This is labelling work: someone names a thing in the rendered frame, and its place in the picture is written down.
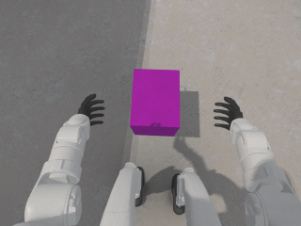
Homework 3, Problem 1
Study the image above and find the robot right forearm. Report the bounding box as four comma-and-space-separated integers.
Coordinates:
230, 118, 301, 203

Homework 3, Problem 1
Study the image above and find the right robot shin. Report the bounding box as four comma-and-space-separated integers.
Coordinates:
176, 168, 194, 206

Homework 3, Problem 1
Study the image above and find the carton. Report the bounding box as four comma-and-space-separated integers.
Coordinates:
130, 69, 181, 137

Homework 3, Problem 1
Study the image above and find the right robot upper arm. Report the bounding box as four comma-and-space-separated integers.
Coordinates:
245, 191, 301, 226

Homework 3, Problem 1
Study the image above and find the robot left forearm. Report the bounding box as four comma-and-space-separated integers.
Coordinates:
24, 114, 90, 221

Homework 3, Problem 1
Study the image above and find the left robot upper arm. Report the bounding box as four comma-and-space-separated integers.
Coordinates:
13, 183, 82, 226

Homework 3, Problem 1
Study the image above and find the left robot hand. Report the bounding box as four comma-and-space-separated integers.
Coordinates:
77, 93, 105, 126

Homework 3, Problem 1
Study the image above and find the left robot thigh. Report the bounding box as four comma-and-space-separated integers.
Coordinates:
100, 167, 142, 226

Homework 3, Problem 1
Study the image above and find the right robot hand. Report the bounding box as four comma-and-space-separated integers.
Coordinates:
214, 96, 243, 130

